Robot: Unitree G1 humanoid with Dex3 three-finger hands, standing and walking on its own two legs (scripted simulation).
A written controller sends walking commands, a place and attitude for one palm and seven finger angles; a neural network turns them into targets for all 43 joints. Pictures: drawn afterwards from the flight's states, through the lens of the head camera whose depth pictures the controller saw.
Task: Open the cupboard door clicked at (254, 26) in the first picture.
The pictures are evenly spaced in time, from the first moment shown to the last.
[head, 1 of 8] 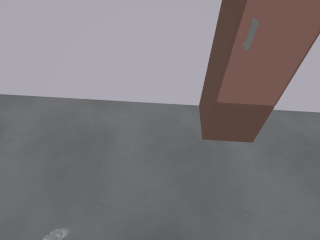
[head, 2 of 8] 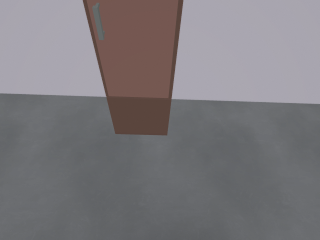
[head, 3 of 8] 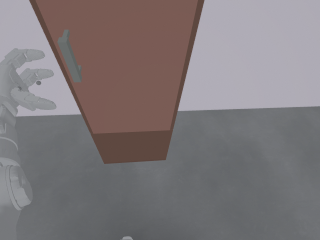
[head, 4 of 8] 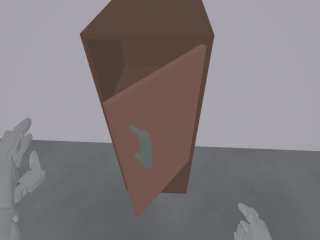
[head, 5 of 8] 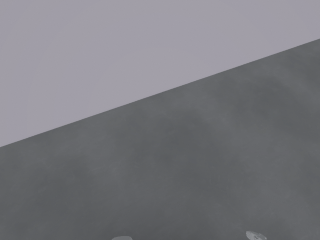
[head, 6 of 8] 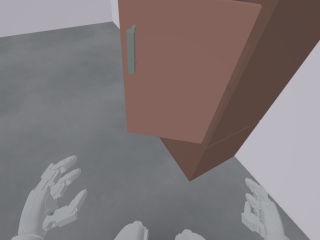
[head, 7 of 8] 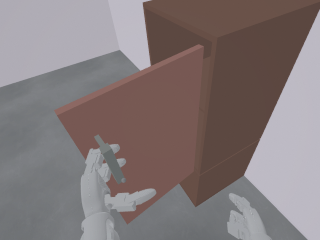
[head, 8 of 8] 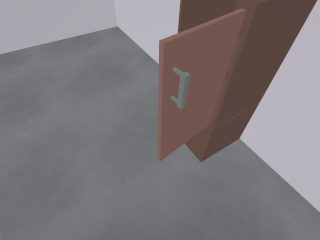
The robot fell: no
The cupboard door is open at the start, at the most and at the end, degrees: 0 100 98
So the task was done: yes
